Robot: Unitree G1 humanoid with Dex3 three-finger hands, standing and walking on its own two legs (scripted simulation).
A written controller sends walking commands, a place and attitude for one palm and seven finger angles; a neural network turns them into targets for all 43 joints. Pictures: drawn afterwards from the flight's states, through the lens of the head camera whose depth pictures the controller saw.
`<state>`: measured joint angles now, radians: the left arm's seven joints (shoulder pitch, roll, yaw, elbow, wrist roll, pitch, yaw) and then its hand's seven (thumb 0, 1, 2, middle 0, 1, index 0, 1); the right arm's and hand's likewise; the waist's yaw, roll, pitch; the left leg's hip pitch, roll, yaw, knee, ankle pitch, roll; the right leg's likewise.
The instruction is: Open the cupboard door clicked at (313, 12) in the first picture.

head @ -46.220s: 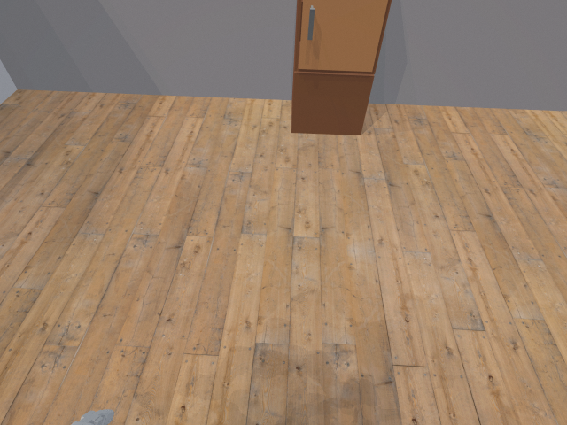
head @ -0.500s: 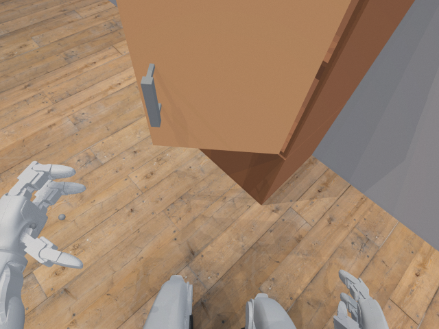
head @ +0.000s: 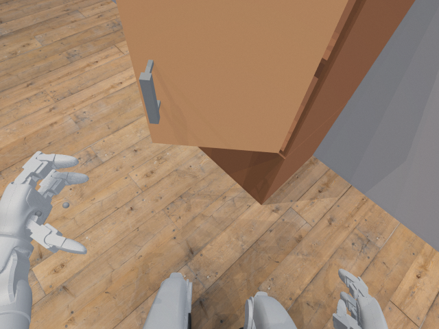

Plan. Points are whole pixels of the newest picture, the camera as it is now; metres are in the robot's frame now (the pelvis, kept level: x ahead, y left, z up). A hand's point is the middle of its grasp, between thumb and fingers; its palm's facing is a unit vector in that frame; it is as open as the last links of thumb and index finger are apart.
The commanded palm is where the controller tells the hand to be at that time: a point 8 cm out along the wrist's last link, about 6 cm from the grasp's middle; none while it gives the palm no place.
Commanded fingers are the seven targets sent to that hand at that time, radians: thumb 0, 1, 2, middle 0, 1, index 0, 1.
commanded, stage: move the hooked fingers beside the handle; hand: left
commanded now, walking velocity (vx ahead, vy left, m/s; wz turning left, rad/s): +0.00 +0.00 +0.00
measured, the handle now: (152, 93) +0.59 +0.20 +0.02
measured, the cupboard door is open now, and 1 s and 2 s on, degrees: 43 43 43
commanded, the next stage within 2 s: none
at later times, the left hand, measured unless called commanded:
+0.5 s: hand (91, 165) +0.38 +0.27 +0.03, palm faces +0.01 -1.00 -0.03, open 14.0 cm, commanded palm +0.37 +0.31 +0.03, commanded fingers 0.00 -0.50 0.30 -0.30 -1.20 -0.30 -1.20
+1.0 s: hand (109, 134) +0.46 +0.26 +0.02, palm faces +0.02 -1.00 -0.03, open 14.0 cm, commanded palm +0.46 +0.30 +0.02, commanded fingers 0.00 -0.50 0.30 -0.30 -1.20 -0.30 -1.20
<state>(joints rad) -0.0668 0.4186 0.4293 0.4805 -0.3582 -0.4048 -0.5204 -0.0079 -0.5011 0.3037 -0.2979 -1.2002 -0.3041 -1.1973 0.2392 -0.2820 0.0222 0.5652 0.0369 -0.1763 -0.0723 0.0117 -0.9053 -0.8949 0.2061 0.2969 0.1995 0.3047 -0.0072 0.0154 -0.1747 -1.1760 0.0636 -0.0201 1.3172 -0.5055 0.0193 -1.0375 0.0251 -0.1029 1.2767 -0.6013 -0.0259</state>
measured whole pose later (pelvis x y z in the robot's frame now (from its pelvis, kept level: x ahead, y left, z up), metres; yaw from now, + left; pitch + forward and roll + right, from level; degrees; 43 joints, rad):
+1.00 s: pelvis -0.01 +0.01 -0.03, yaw -2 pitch +28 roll -5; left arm -0.73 0.59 0.48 1.05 -0.17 -0.46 -0.44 -0.01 -0.50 0.30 -0.30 -1.20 -0.30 -1.20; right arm 0.29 -0.29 0.03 0.64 0.01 -0.02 -0.04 0.01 -0.91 -0.89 0.21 0.30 0.20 0.30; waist -0.11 0.01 -0.16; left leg -1.39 0.08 -0.01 1.42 -0.52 0.03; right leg -1.25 0.04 -0.09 1.38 -0.61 -0.02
